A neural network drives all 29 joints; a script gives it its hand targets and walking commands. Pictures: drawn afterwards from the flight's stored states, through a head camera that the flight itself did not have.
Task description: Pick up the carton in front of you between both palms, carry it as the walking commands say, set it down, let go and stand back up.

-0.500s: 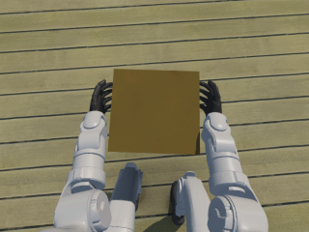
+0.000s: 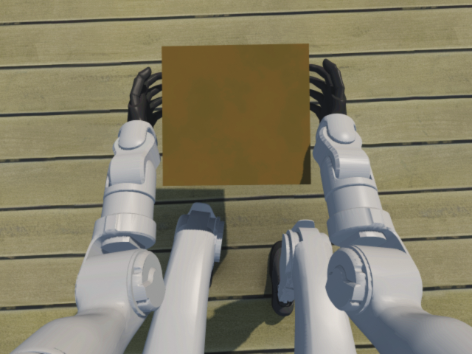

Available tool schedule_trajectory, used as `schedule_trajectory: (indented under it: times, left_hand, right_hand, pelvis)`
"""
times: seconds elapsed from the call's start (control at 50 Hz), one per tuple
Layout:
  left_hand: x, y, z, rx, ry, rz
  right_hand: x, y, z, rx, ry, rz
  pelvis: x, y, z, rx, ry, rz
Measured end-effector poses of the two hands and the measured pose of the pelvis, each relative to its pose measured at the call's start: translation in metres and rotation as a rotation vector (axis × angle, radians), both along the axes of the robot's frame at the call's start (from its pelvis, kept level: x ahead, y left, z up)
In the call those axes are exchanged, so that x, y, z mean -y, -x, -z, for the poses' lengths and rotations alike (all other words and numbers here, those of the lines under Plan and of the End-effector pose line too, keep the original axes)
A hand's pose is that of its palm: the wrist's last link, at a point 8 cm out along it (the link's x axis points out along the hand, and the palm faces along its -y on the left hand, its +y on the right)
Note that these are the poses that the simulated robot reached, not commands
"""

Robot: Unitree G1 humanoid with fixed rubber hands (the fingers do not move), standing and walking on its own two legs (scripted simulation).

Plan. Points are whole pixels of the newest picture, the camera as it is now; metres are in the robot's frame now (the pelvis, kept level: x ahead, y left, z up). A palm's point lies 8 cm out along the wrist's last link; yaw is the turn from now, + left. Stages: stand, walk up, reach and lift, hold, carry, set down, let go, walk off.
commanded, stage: set down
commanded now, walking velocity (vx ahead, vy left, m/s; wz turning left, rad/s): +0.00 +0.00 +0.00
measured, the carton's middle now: (236, 130) +0.45 +0.07 -0.18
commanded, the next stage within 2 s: none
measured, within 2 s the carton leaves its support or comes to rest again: rests again in 1.14 s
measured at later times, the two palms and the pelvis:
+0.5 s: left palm (163, 127) +0.46 +0.23 -0.26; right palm (303, 121) +0.51 -0.07 -0.25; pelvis -0.02 -0.01 -0.10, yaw +0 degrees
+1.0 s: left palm (165, 128) +0.46 +0.23 -0.29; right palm (299, 126) +0.51 -0.07 -0.29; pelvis -0.02 +0.00 -0.13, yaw -1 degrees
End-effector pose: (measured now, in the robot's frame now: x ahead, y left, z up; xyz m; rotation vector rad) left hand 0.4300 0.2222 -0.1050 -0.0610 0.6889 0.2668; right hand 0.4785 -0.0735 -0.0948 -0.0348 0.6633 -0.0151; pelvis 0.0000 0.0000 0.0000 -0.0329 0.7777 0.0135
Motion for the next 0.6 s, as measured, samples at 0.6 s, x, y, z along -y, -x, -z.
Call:
schedule_trajectory:
  times: [0.6]
  left_hand:
    - [-0.013, -0.032, 0.164, -0.054, -0.034, 0.005]
  right_hand:
    - [-0.012, -0.032, 0.175, -0.045, 0.014, -0.046]
  pelvis:
    - [0.006, 0.020, 0.118, 0.037, -0.018, 0.020]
